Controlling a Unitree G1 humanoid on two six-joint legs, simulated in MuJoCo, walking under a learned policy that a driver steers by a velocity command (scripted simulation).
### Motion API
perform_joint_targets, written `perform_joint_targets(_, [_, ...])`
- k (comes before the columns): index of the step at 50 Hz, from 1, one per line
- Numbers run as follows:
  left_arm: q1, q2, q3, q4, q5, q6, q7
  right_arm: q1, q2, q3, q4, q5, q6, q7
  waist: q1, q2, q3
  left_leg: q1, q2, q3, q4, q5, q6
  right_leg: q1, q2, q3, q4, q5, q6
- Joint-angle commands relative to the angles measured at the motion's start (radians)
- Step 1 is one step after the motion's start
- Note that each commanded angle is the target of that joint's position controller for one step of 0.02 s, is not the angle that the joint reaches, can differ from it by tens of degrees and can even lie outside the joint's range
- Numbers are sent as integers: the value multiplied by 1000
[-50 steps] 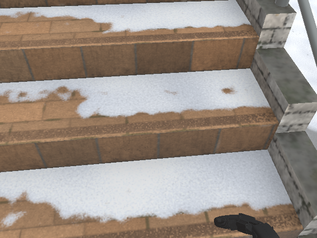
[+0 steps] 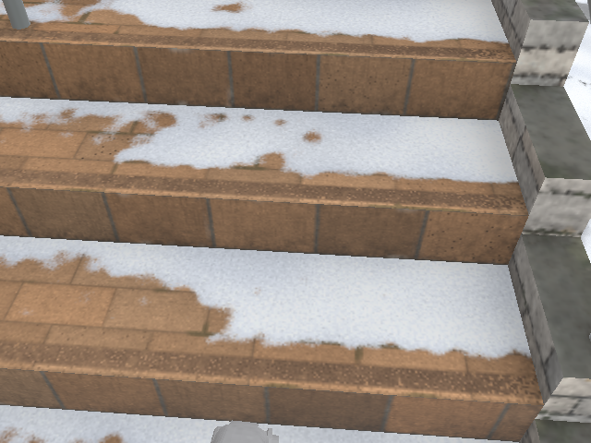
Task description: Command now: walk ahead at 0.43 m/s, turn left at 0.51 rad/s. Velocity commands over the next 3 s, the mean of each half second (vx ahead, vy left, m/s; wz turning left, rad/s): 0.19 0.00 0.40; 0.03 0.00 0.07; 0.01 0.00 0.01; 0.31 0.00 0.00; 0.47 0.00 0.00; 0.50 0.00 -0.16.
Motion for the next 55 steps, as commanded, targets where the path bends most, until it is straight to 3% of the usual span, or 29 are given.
perform_joint_targets(1, [35, 42, -14, 4, 32, -24, -11, 21, -8, 19, -39, 16, 4, -18, -52, -96, 100, -197, 18, -18, 60, 56, 22, 118, -220, 167, -247, 335, -167])
perform_joint_targets(4, [86, 51, -27, 33, 37, -32, 0, -141, 9, 35, -124, 23, 18, -32, -35, -80, 86, -336, 55, 13, 62, -45, 11, 320, -275, 136, -253, 618, -171])
perform_joint_targets(5, [97, 42, -37, 32, 46, -40, -12, -244, -25, 35, -184, 6, 26, -44, -30, -26, 35, -323, 100, 18, -158, 33, -11, 384, -291, 116, -247, 555, -153])
perform_joint_targets(7, [128, 35, -40, 34, 35, -64, -11, -349, -4, 38, -233, -2, 57, -69, -24, -123, 12, -158, 137, 149, -363, 7, -40, 326, -232, 38, -299, 674, -137])
perform_joint_targets(9, [53, 80, -29, -34, -59, -77, -52, -448, 28, 58, -258, -32, 114, -32, -24, -117, 76, 275, 96, 296, -656, -278, -94, 56, -263, -20, -407, 756, -179])
perform_joint_targets(10, [58, 156, -9, -65, -83, -90, -37, -381, 28, 52, -238, -51, 119, -21, -49, -163, 92, 366, 45, 366, -717, -282, -123, 106, -293, -33, -377, 1070, -185])
perform_joint_targets(11, [49, 230, 8, -95, -87, -103, -29, -288, 3, 35, -217, -30, 101, -20, -80, -213, 84, 437, -16, 361, -800, -314, -147, 228, -330, -24, -288, 1443, -167])
perform_joint_targets(12, [3, 293, 29, -128, -116, -106, -29, -169, -54, 11, -182, 3, 71, -28, -128, -195, 82, 524, -58, 336, -998, -240, -131, 303, -337, -9, -198, 1565, -122])
perform_joint_targets(13, [14, 292, 36, -141, -104, -111, -40, -78, -87, -1, -174, 17, 40, -59, -138, -193, -32, 814, -33, 225, -1011, 170, -50, 183, -294, -23, -68, 1530, -70])
perform_joint_targets(14, [107, 207, 25, -152, -78, -109, -47, 57, -127, -6, -157, 38, 30, -72, -116, -61, -289, 1258, 55, -56, -1047, 292, 43, -95, -198, 38, 156, 1103, -10])
perform_joint_targets(15, [36, 249, 42, -179, -103, -91, -74, 262, -177, -26, -126, -10, 38, -78, -207, 35, -310, 1389, 150, -349, -1350, 198, 88, -283, -57, 91, 337, 388, 24])
perform_joint_targets(16, [-60, 206, 61, -191, -111, -61, -94, 402, -287, -68, -50, -46, 34, -80, -242, 91, -232, 1307, 252, -614, -1610, -130, 86, -447, -4, 293, 684, 12, 32])
perform_joint_targets(17, [-55, 180, 75, -184, -117, -46, -93, 344, -322, -95, -33, -41, 7, -94, -201, 68, -166, 1131, 257, -609, -1635, -208, 67, -476, -5, 440, 969, 75, 38])
perform_joint_targets(19, [-71, 78, 51, -163, -80, -55, -51, 89, -191, -76, -34, -5, -31, -108, -78, 18, -4, 764, 164, -357, -1618, -474, -6, -486, -42, 485, 1128, 142, 13])
perform_joint_targets(21, [-44, 37, 30, -128, -81, -51, -33, -104, -64, -42, -44, 11, -24, -101, 20, -46, 11, 615, 130, -269, -1663, -411, -29, -514, -35, 481, 1232, 161, -34])
perform_joint_targets(22, [-19, 44, 27, -105, -86, -42, -30, -158, -26, -27, -60, 2, -25, -98, 47, -77, 0, 594, 123, -198, -1681, -341, -47, -522, -39, 479, 1210, 177, -38])
perform_joint_targets(23, [-41, 96, 37, -117, -85, -38, -23, -121, -6, -18, -63, -28, -32, -86, 46, -161, -31, 633, 134, -140, -1674, -192, -61, -512, -65, 476, 1098, 240, -5])
perform_joint_targets(26, [-212, 156, 57, -169, -100, -44, -17, -104, -62, -24, -109, 4, -68, -90, 34, -45, -62, 729, 104, 23, -1733, -82, -112, -443, -96, 410, 877, 89, 103])
perform_joint_targets(29, [-218, 194, 74, -168, -72, -56, -13, -113, -143, -41, -163, 25, -111, -72, 35, -26, -7, 726, 86, 70, -1770, -52, -129, -260, -104, 348, 630, 84, 153])
perform_joint_targets(32, [-185, 162, 64, -181, -79, -53, -26, -51, -127, -38, -122, 22, -100, -35, 13, -15, 56, 803, 123, 48, -1700, -111, -80, -167, -93, 325, 436, 75, 160])
perform_joint_targets(35, [-199, 170, 59, -203, -124, -57, -10, 6, -50, -20, -74, 46, -71, 13, 2, -35, 70, 911, 155, -40, -1619, -190, -70, -100, -82, 283, 69, 164, 111])
perform_joint_targets(36, [-264, 174, 45, -236, -140, -68, -6, 72, -50, -24, -50, 43, -69, 14, -51, -67, 47, 952, 127, -30, -1603, -144, -104, -95, -91, 313, 46, 221, 57])
perform_joint_targets(37, [-345, 192, 42, -258, -153, -74, -9, 136, -74, -36, -44, 24, -73, -3, -124, -116, 15, 981, 75, 47, -1606, -156, -131, -98, -79, 319, 61, 188, -7])
perform_joint_targets(39, [-349, 146, 39, -240, -145, -70, -24, -32, -105, -35, -92, -9, -69, -15, -62, -101, 53, 998, 43, 116, -1602, -267, -139, -182, -42, 317, 14, 22, 12])
perform_joint_targets(42, [-323, 191, 54, -237, -141, -61, -23, -54, -105, -36, -90, 10, -70, -19, -32, -57, 26, 973, 57, 100, -1602, -156, -120, -110, -49, 306, 13, 94, 4])
perform_joint_targets(47, [-328, 184, 57, -244, -145, -56, -11, -74, -120, -54, -86, 12, -78, -36, -31, -40, -2, 982, 58, 121, -1566, -5, -145, -59, -54, 306, 10, 164, -31])
perform_joint_targets(53, [-381, 176, 61, -295, -140, -45, -44, -17, -111, -53, -35, 21, -51, -53, -53, -75, 31, 911, 47, 139, -1579, -147, -207, 27, -78, 375, -56, 132, -46])
perform_joint_targets(54, [-208, 135, 36, -245, -111, -16, 41, 57, -54, -32, -22, -11, -10, -98, -48, -48, -20, 996, 63, 97, -1608, 39, -237, 62, -150, 393, -51, 432, -8])
perform_joint_targets(55, [-199, 147, 33, -228, -113, -4, 69, 58, -61, -31, -3, -2, 8, -112, -53, -37, -1, 1036, 70, 97, -1629, 90, -247, 71, -139, 373, -39, 533, 9])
